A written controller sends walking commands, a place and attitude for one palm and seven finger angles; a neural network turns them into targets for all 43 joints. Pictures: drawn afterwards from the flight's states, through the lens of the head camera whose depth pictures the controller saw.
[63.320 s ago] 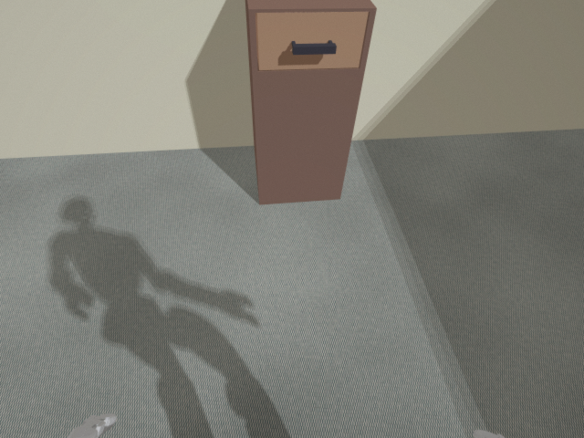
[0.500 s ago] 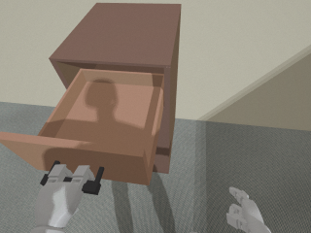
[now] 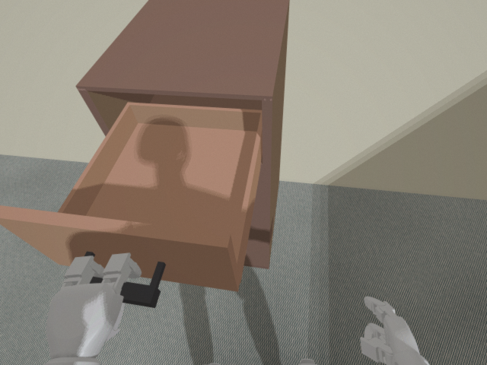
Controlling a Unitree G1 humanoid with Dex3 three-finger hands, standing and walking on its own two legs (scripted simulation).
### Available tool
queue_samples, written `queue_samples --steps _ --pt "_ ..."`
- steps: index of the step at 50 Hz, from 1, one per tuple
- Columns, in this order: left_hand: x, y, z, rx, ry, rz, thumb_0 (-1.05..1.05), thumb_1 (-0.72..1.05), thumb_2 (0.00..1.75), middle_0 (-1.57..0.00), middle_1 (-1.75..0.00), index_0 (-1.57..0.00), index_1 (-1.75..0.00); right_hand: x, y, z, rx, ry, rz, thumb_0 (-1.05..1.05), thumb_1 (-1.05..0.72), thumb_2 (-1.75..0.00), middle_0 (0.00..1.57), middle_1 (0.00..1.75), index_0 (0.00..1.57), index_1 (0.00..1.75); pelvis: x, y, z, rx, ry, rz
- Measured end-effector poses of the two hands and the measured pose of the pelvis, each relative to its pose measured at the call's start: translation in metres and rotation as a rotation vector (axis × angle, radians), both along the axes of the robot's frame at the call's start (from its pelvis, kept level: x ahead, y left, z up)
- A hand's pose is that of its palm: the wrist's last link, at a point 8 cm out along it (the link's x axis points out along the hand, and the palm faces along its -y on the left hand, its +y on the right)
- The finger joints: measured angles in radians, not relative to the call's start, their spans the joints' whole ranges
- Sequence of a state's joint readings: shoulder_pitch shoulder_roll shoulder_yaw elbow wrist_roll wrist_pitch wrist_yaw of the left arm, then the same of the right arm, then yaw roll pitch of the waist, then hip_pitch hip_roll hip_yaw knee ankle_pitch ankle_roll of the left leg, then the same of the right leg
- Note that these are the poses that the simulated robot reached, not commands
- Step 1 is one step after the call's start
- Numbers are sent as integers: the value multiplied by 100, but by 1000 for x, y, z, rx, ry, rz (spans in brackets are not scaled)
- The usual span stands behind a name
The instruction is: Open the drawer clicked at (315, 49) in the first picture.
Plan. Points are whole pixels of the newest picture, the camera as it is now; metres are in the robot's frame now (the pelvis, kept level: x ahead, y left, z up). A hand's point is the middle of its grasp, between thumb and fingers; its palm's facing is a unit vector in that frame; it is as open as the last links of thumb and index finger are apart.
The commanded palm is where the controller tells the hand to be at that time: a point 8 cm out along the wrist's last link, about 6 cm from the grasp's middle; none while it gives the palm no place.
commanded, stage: open the thumb to release the handle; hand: left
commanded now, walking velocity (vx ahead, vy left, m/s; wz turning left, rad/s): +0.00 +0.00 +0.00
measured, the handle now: (117, 276) +0.24 +0.22 +0.04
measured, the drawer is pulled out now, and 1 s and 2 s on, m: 0.30 0.30 0.29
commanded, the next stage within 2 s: lift the hand off the handle in 0.26 s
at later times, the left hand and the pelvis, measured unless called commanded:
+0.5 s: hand (114, 314) +0.19 +0.22 +0.02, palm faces +0.04 -0.12 -0.99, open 13.7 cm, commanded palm +0.16 +0.22 +0.07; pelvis -0.01 +0.00 +0.01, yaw +1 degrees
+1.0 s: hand (110, 302) +0.19 +0.21 +0.05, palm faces +0.03 -0.11 -0.99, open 13.1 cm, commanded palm +0.18 +0.21 +0.12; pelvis -0.02 +0.00 +0.02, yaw +2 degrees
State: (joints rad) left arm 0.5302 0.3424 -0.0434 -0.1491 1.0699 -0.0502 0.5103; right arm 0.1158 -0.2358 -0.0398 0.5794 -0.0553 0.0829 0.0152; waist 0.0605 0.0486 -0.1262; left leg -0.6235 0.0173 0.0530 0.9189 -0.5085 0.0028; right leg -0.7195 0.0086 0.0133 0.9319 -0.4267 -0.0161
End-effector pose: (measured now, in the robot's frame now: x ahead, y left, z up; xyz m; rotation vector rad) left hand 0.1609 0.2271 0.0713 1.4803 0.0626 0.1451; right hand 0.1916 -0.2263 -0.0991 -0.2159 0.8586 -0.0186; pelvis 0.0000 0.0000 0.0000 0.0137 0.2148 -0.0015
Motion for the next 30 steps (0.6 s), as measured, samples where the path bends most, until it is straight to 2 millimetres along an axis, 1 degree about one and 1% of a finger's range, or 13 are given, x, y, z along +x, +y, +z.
queue_samples --steps 4,8,12,15,21,30 --pt "0 0 1 -7 15 6 0 30 64 -34 -127 -37 -128 2 8 5 15 -23 9 1 -91 -90 20 30 20 30 -1 0 3 -1 -17 4" --pt "-1 0 2 -13 26 -1 0 6 54 -32 -125 -35 -126 6 15 12 18 -48 30 1 -91 -90 20 30 20 30 -3 0 5 -3 -33 8" --pt "-2 1 2 -18 31 -12 0 -18 44 -30 -122 -34 -123 8 18 18 14 -66 46 1 -91 -90 20 30 20 30 -5 0 7 -6 -44 11" --pt "-3 1 1 -19 29 -18 0 -30 38 -29 -121 -33 -122 9 19 20 8 -72 54 1 -91 -90 20 30 20 30 -7 1 7 -8 -48 14" --pt "-2 -1 0 -30 24 -20 0 -43 32 -29 -120 -32 -120 7 19 19 4 -69 58 1 -91 -90 20 30 20 30 -10 4 7 -9 -48 18" --pt "2 -5 -2 -19 1 -31 0 -48 30 -31 -120 -33 -122 -4 22 12 6 -34 55 1 -91 -90 20 30 20 30 -14 5 5 -8 -48 20"
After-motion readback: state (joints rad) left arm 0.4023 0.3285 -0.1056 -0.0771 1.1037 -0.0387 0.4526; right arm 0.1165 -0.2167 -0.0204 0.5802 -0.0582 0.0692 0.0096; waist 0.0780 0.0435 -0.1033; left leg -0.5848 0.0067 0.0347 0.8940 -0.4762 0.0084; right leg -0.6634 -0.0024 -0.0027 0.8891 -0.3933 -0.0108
